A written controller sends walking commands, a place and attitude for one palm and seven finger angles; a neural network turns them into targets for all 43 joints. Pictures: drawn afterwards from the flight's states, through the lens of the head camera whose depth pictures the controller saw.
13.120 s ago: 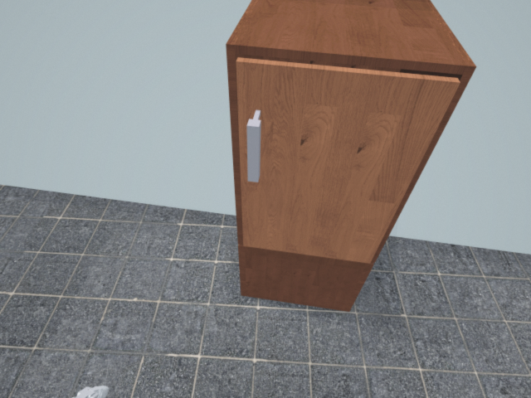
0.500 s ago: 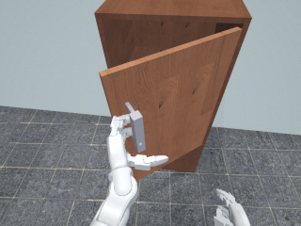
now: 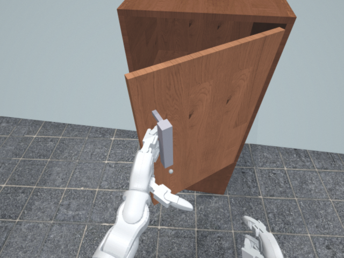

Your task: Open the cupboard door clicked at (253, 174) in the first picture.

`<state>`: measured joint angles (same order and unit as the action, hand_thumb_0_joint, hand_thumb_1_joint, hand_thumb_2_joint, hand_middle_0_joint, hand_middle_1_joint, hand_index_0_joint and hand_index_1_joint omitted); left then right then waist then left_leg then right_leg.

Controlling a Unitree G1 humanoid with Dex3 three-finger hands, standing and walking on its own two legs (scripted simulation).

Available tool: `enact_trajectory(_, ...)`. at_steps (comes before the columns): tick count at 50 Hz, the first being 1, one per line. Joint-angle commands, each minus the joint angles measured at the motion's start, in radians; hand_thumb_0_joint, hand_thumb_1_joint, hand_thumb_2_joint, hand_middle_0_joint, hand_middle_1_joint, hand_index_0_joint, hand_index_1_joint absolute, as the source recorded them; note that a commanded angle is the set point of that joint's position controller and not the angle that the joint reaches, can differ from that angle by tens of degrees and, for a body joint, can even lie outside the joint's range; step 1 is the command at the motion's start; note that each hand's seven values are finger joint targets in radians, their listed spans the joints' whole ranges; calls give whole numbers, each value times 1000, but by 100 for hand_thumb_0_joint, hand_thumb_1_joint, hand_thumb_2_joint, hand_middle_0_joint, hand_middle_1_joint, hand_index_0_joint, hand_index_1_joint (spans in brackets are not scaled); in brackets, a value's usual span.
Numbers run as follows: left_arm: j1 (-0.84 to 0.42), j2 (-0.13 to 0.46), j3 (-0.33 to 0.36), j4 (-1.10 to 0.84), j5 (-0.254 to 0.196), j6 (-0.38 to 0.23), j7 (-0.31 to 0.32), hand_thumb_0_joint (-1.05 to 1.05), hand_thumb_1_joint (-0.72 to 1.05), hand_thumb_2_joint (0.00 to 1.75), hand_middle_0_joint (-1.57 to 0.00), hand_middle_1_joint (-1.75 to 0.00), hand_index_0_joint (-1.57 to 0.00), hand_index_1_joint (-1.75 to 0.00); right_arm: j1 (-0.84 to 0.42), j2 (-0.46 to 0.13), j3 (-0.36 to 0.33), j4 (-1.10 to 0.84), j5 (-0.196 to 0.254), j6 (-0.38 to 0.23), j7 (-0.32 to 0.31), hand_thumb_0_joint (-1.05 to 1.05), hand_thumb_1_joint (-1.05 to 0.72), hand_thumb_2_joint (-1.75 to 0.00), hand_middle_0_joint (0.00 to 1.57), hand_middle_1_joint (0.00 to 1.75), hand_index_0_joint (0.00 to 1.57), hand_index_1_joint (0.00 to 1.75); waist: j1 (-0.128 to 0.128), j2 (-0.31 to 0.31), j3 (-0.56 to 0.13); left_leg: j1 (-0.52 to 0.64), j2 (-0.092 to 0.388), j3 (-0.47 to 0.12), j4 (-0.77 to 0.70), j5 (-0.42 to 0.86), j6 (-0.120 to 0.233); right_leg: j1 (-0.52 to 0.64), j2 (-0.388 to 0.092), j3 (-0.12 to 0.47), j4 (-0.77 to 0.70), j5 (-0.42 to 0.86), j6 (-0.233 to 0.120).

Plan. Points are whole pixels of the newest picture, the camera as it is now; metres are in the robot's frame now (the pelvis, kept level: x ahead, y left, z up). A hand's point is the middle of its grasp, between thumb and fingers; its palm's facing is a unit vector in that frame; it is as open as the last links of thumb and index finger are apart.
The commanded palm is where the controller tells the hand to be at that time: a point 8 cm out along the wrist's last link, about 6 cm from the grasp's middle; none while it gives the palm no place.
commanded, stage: slide the hand sideways off the handle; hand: left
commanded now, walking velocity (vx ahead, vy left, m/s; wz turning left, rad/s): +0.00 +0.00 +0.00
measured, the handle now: (161, 139) +0.37 +0.05 +0.09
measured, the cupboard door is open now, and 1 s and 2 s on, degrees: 38 41 41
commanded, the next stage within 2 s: draw the hand back to the body in 1.06 s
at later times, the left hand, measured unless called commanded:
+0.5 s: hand (157, 186) +0.25 +0.05 +0.09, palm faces -0.16 -0.99 -0.02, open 16.2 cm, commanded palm +0.23 +0.11 +0.09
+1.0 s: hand (126, 200) +0.22 +0.10 +0.09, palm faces -0.13 -0.99 -0.01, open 16.3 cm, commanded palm +0.19 +0.16 +0.09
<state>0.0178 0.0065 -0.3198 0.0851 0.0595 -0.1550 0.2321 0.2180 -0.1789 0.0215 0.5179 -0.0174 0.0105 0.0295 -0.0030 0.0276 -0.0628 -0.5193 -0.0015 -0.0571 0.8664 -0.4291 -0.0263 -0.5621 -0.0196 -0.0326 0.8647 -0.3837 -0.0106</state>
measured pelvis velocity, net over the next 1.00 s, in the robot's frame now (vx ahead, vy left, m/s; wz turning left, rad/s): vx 0.02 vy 0.01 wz -0.01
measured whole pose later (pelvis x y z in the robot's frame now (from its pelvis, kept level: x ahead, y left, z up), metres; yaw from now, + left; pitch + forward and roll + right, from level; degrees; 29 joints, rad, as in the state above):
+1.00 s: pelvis +0.02 +0.01 -0.01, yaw -1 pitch +8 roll -1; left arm 0.56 0.14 -0.13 -0.39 -0.11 -0.22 -0.10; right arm 0.29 -0.22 0.02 0.40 0.02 -0.09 -0.01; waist 0.00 0.04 -0.10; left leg -0.59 0.00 -0.05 0.97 -0.52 -0.02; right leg -0.63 -0.01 -0.03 0.95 -0.46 0.00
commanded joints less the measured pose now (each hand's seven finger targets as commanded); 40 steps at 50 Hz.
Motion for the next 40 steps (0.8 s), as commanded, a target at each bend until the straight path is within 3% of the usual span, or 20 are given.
enact_trajectory(1, -259, -114, -104, -286, -77, -132, -215, 0, -50, 30, -15, -30, -15, -30, -85, -100, -25, -198, 27, -77, -26, 0, -90, -90, 20, 30, 20, 30, -54, -57, -187, 58, -28, 39, -125, 72, 54, 103, 15, -3, -162, 81, -21)
enact_trajectory(3, -252, -110, -54, -279, -114, -111, -185, 0, -50, 30, -15, -30, -15, -30, -95, -106, -22, -203, 32, -93, -32, 0, -90, -90, 20, 30, 20, 30, -47, -83, -148, 40, -30, 32, -142, 13, 49, 84, 17, -6, -189, -20, -16)
enact_trajectory(5, -190, -77, 3, -297, -119, -93, -143, 0, -50, 30, -15, -30, -15, -30, -102, -108, -25, -209, 32, -101, -32, 0, -90, -90, 20, 30, 20, 30, -20, -105, -167, 42, -28, 34, -155, 24, 44, 103, 18, -10, -187, -22, -16)
enact_trajectory(6, -181, -74, 10, -293, -108, -86, -123, 0, -50, 30, -15, -30, -15, -30, -94, -108, -24, -207, 29, -101, -31, 0, -90, -90, 20, 30, 20, 30, -25, -135, -157, 41, -28, 33, -157, 32, 46, 102, 18, -13, -186, -11, -14)
enact_trajectory(8, -150, -66, 9, -314, -76, -84, -95, 0, -50, 30, -15, -30, -15, -30, -82, -108, -27, -212, 23, -101, -24, 0, -90, -90, 20, 30, 20, 30, -17, -130, -172, 42, -26, 36, -155, 70, 46, 113, 18, -15, -165, 40, -16)
enact_trajectory(9, -104, -35, 33, -313, -58, -84, -84, 0, -50, 30, -15, -30, -15, -30, -81, -111, -31, -215, 20, -98, -21, 0, -90, -90, 20, 30, 20, 30, 4, -127, -184, 40, -25, 41, -155, 94, 45, 128, 17, -14, -156, 65, -19)
enact_trajectory(11, -61, -34, 26, -331, -32, -89, -77, 0, -50, 30, -15, -30, -15, -30, -73, -105, -32, -223, 15, -93, -14, 0, -90, -90, 20, 30, 20, 30, 4, -109, -192, 41, -25, 50, -146, 119, 45, 132, 16, -12, -140, 109, -21)
enact_trajectory(13, -19, -24, 27, -342, -24, -90, -83, 0, -50, 30, -15, -30, -15, -30, -71, -105, -30, -231, 15, -88, -9, 0, -90, -90, 20, 30, 20, 30, 6, -116, -172, 30, -24, 58, -145, 106, 46, 132, 15, -5, -148, 101, -20)
enact_trajectory(14, 28, -7, 42, -344, -21, -87, -88, 0, -50, 30, -15, -30, -15, -30, -75, -108, -31, -234, 16, -84, -10, 0, -90, -90, 20, 30, 20, 30, 20, -113, -175, 26, -22, 60, -148, 111, 45, 145, 15, -3, -149, 104, -22)
enact_trajectory(18, 85, 29, 77, -412, -42, -73, -117, 0, -50, 30, -15, -30, -15, -30, -82, -106, -26, -254, 19, -73, -18, 0, -90, -90, 20, 30, 20, 30, 17, -114, -152, 16, -25, 72, -145, 89, 45, 151, 13, 12, -166, 90, -17)
enact_trajectory(22, 144, 28, 80, -488, -69, -76, -141, 0, -50, 30, -15, -30, -15, -30, -74, -104, -20, -262, 21, -82, -24, 0, -90, -90, 20, 30, 20, 30, 7, -77, -138, 21, -23, 67, -135, 104, 43, 139, 17, 1, -151, 117, -14)
enact_trajectory(29, 274, 72, 120, -561, -97, -97, -190, 0, -50, 30, -15, -30, -15, -30, -48, -115, -25, -263, 19, -105, -31, 0, -90, -90, 20, 30, 20, 30, -2, -95, -161, 9, -24, 56, -99, 156, 43, 131, 23, -5, -113, 194, -9)
enact_trajectory(31, 283, 79, 120, -584, -94, -103, -201, 0, -50, 30, -15, -30, -15, -30, -45, -116, -27, -266, 20, -110, -32, 0, -90, -90, 20, 30, 20, 30, -9, -70, -158, 6, -24, 55, -88, 159, 41, 111, 22, -7, -99, 199, -8)
enact_trajectory(34, 362, 116, 156, -604, -100, -107, -219, 0, -50, 30, -15, -30, -15, -30, -33, -121, -30, -274, 21, -117, -32, 0, -90, -90, 20, 30, 20, 30, 4, -62, -177, -6, -25, 55, -74, 187, 41, 125, 23, -6, -82, 231, -10)
enact_trajectory(38, 395, 139, 186, -623, -123, -106, -252, 0, -50, 30, -15, -30, -15, -30, -25, -124, -31, -281, 22, -122, -40, 0, -90, -90, 20, 30, 20, 30, -4, -96, -170, -38, -29, 56, -54, 176, 43, 125, 19, 8, -84, 237, -1)
enact_trajectory(40, 425, 153, 203, -650, -138, -113, -275, 0, -50, 30, -15, -30, -15, -30, -23, -126, -33, -286, 25, -130, -45, 0, -90, -90, 20, 30, 20, 30, -1, -77, -182, -41, -30, 59, -42, 188, 44, 129, 17, 12, -79, 253, 0)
